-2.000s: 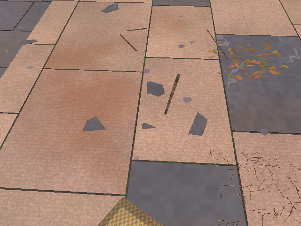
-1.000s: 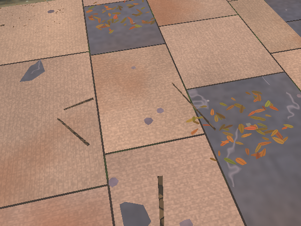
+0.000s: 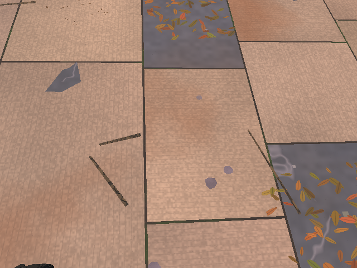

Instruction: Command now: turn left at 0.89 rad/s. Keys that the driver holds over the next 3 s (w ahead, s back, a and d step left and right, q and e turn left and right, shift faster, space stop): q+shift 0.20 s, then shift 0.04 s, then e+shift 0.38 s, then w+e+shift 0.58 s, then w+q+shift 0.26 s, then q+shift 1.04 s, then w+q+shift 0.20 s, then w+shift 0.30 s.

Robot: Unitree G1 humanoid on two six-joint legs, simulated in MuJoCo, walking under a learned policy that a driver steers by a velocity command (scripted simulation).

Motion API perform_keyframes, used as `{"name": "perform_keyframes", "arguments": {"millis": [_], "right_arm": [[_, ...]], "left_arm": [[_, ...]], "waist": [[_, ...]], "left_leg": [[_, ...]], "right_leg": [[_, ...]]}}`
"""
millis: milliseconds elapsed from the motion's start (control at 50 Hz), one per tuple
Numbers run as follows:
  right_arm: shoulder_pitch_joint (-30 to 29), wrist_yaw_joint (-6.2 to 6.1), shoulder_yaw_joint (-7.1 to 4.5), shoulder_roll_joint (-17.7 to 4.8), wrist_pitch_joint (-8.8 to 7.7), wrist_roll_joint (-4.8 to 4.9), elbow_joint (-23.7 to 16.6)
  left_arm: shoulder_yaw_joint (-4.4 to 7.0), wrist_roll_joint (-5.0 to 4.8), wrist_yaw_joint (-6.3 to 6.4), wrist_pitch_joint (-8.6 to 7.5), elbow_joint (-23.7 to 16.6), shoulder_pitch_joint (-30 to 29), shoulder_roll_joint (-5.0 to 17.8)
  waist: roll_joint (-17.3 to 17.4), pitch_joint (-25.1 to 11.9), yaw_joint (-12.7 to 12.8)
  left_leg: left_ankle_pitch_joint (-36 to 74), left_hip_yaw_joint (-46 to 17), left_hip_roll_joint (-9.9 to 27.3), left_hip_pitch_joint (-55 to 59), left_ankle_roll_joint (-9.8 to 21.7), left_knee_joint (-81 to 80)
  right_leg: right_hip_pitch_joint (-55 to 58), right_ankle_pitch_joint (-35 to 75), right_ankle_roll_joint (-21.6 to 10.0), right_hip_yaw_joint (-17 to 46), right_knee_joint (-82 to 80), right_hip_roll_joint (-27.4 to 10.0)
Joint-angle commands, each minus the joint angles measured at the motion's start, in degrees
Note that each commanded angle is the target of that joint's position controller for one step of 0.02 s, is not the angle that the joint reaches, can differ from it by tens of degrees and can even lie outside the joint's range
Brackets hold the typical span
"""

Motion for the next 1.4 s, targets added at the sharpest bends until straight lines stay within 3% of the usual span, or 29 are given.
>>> {"name": "perform_keyframes", "arguments": {"millis": [20,240,320,380,400,440,480,520,580,620,680,720,740,760,780,800,840,900,1020,1140,1200,1240,1260,1280,1300,1320,1340,1360,1400], "right_arm": [[-1.0,-1.44,-2.72,-9.8,0.55,0.40,-5.1],[-2.4,-2.95,-2.93,-10.8,1.92,-0.14,-7.6],[-2.3,-2.44,-0.72,-7.0,1.87,-1.39,-7.1],[-4.3,-1.36,1.60,-2.5,1.04,-2.02,-5.8],[-2.6,-1.05,1.55,-2.9,0.35,-2.47,-4.7],[3.9,-0.99,0.12,-6.5,-1.09,-3.95,-3.7],[-1.2,-2.08,-0.32,-6.9,-1.20,-3.06,-4.6],[-5.9,-2.56,-0.82,-5.9,-0.53,-1.81,-6.4],[-5.8,-1.70,-0.82,-3.3,-0.58,-1.10,-6.2],[-6.1,-1.23,-0.61,-1.6,-1.16,-0.67,-5.6],[-2.8,0.32,-0.86,-1.2,-2.47,0.40,-4.5],[4.9,0.18,-2.25,-3.6,-3.26,0.65,-1.2],[9.0,-0.40,-3.26,-6.7,-3.57,0.49,-0.1],[7.8,-0.40,-3.27,-10.4,-3.95,-1.79,-1.9],[2.3,-0.07,-3.54,-11.9,-5.15,-3.98,-3.1],[-0.8,-0.57,-2.60,-8.3,-5.91,-2.92,-4.0],[0.3,-1.32,-1.69,-6.3,-6.36,-1.37,-3.6],[6.2,-1.14,-1.02,-6.1,-7.33,-2.09,-1.3],[11.8,-0.44,-0.23,-5.2,-7.20,-3.10,2.5],[14.8,-0.80,-0.04,-6.2,-5.82,-2.46,6.7],[12.7,-1.88,-0.85,-11.2,-4.69,-2.24,7.1],[13.3,-1.66,-0.78,-12.6,-4.90,-1.36,8.1],[11.0,-1.47,-0.13,-11.7,-5.60,-0.79,7.9],[18.2,-0.27,2.99,-0.2,-6.91,-2.07,5.3],[16.0,-0.05,2.84,-4.4,-9.40,1.70,5.0],[4.9,-0.46,1.58,-7.5,-9.81,4.55,2.4],[2.5,-0.76,2.20,-5.1,-9.84,4.99,0.6],[2.6,-0.87,2.23,-3.8,-9.15,3.69,1.8],[9.5,-0.08,1.59,-2.5,-6.01,3.08,5.1]], "left_arm": [[0.54,-0.36,0.02,-1.04,-4.5,-3.0,2.8],[0.91,-0.85,-0.48,-2.44,-2.3,-5.6,4.1],[0.12,-0.73,-1.90,-2.87,-1.5,-4.4,3.8],[-0.97,-0.78,-3.10,-3.38,-0.9,-2.8,1.4],[-1.06,-0.49,-3.11,-3.44,-1.3,-3.2,1.8],[0.89,-0.26,-2.46,-3.15,-2.7,-3.9,10.7],[0.48,-1.42,-2.31,-2.52,-1.5,0.6,8.2],[0.97,-1.89,-1.82,-2.04,-0.6,6.0,9.1],[2.26,-2.68,-0.29,-1.45,-1.5,4.5,10.8],[2.37,-3.09,0.47,0.51,-2.8,2.0,9.4],[2.43,-3.28,0.82,2.17,-4.1,1.5,9.2],[1.64,-3.51,0.71,1.93,-6.2,-2.5,7.4],[0.73,-3.41,0.51,1.43,-6.0,-0.2,3.6],[-0.67,-3.20,-0.08,0.36,-7.8,1.1,-1.0],[-0.15,-3.80,-0.67,-1.11,-10.0,-0.4,2.5],[0.52,-3.41,-1.01,-1.48,-8.9,-0.3,5.8],[0.86,-2.14,-1.58,-1.71,-6.2,3.3,6.0],[0.03,-2.84,-2.57,-2.27,-6.6,2.5,3.7],[-0.58,-3.65,-3.83,-2.27,-8.0,-2.1,3.0],[-2.97,-3.83,-7.17,-3.44,-10.6,-11.1,-0.9],[-2.23,-3.96,-7.42,-3.32,-10.9,-8.2,1.2],[0.93,-3.53,-6.34,-2.53,-7.8,8.7,6.7],[3.23,-3.74,-4.85,-1.79,-4.1,22.0,10.3],[3.06,-2.71,-3.60,-2.17,-2.2,22.2,15.2],[2.00,-1.61,-3.44,-3.29,-3.3,25.8,10.8],[1.13,-0.73,-3.92,-4.46,-1.2,25.3,8.0],[0.93,-0.94,-3.97,-5.30,0.1,21.7,7.5],[0.02,-0.50,-3.98,-6.00,0.1,16.6,4.5],[-1.25,0.75,-4.22,-6.84,0.5,11.7,-1.0]], "waist": [[7.7,-10.1,0.6],[11.3,-9.1,-0.6],[10.5,-10.2,-2.2],[9.1,-8.2,-0.1],[8.2,-7.1,-0.1],[-2.4,-6.7,-4.8],[-10.5,-7.3,-0.6],[-11.8,-7.4,2.4],[-4.6,-7.4,1.3],[-5.6,-7.2,0.9],[-10.4,-9.6,-0.7],[-9.4,-6.7,-5.8],[-0.8,-8.5,-6.2],[11.5,-8.9,-4.1],[14.4,-2.7,-1.3],[11.6,0.6,-0.8],[7.6,-0.1,-0.8],[7.2,1.5,-2.9],[6.8,6.8,-4.9],[4.3,11.3,-6.6],[10.3,4.5,-0.8],[12.4,-5.9,9.6],[9.4,-9.4,17.1],[-11.0,-15.7,6.7],[-5.4,-30.5,10.5],[0.0,-19.4,12.4],[3.0,-9.4,8.9],[5.5,-4.1,5.5],[-0.1,-0.5,0.0]], "left_leg": [[40.0,-16.2,12.7,16.1,8.6,-5.4],[29.5,-25.6,9.4,13.5,6.0,-2.9],[37.0,-23.3,11.0,11.8,7.0,-0.4],[30.5,-20.5,9.1,6.0,6.0,-1.9],[25.1,-19.3,7.3,5.2,4.4,-3.0],[3.6,-11.1,-0.8,2.2,-0.4,2.2],[-5.8,-4.1,-3.6,-0.3,-4.8,8.8],[-20.7,-2.0,-4.9,-8.0,-6.4,19.0],[-18.8,-4.4,-2.9,-11.9,-7.0,27.1],[-14.2,-2.2,-3.3,-9.5,-7.2,18.0],[-9.1,0.7,-4.4,5.0,-5.5,4.0],[1.6,1.4,-1.2,20.4,-3.3,-8.9],[-3.8,-6.1,7.5,30.0,-2.0,-11.0],[-22.5,-28.3,22.5,28.3,2.8,-16.2],[-32.0,-36.9,27.6,19.8,6.8,-20.1],[-30.2,-31.0,25.1,18.4,6.1,-20.3],[-19.6,-18.8,19.4,19.4,2.4,-19.5],[-9.3,-7.2,16.4,18.0,1.4,-19.8],[0.2,4.0,16.8,19.3,1.8,-21.6],[20.2,15.4,17.9,24.5,-0.3,-21.3],[73.3,20.5,18.1,24.0,-0.9,-10.5],[84.8,17.5,21.4,16.9,2.3,8.6],[69.7,16.8,18.6,4.2,1.7,24.7],[-12.9,13.0,7.3,-20.4,0.1,51.4],[-14.1,-2.5,3.6,-22.5,2.1,58.9],[-8.8,-3.7,5.2,-26.4,2.7,59.3],[-4.7,-3.7,7.3,-27.3,2.8,55.2],[-1.2,-3.7,9.9,-25.4,2.2,52.1],[4.9,-4.4,13.2,-19.3,1.2,50.1]], "right_leg": [[-8.6,5.3,1.2,2.6,0.7,0.5],[-2.7,10.8,2.1,5.6,-19.1,2.9],[4.7,10.5,0.8,2.4,-21.8,-1.1],[18.0,18.1,-1.5,0.6,-36.2,-2.3],[22.1,26.9,-2.8,2.8,-42.3,-2.1],[26.3,48.9,-9.2,12.8,-38.3,-9.4],[25.3,42.7,-17.2,24.2,-42.2,-13.9],[29.2,40.5,-19.7,32.2,-44.1,-17.0],[28.1,33.3,-15.9,28.6,-44.0,-13.5],[25.8,28.0,-13.1,26.0,-44.7,-9.5],[14.6,-5.8,-12.3,27.1,-49.7,-5.7],[0.6,-10.3,-8.5,25.1,-47.2,-2.4],[-8.5,-11.5,-4.9,17.6,-32.5,2.1],[-16.9,-6.1,-4.5,12.3,-16.0,6.0],[-22.9,0.7,-4.2,11.4,-8.7,-1.5],[-24.2,5.6,-3.7,9.3,-4.9,-3.4],[-23.1,12.0,-2.3,6.1,1.2,-4.6],[-24.5,19.2,-2.3,3.1,8.6,-6.5],[-28.9,26.1,-1.3,2.2,5.6,-8.0],[-25.4,24.5,-5.7,-7.9,-10.1,-8.1],[-5.6,17.7,-10.0,-16.6,-15.6,-0.3],[22.0,14.0,-15.0,-12.7,-20.2,3.5],[42.4,18.3,-17.4,-5.1,-30.1,1.0],[63.9,7.7,-22.1,22.3,-28.8,-15.4],[65.1,-11.0,-25.6,44.6,-42.1,-23.2],[55.8,-10.0,-21.3,39.1,-48.5,-21.9],[44.5,-6.0,-19.8,31.7,-50.7,-21.3],[35.0,-1.1,-18.1,24.8,-51.4,-19.6],[23.3,8.2,-14.7,11.2,-52.5,-15.3]]}}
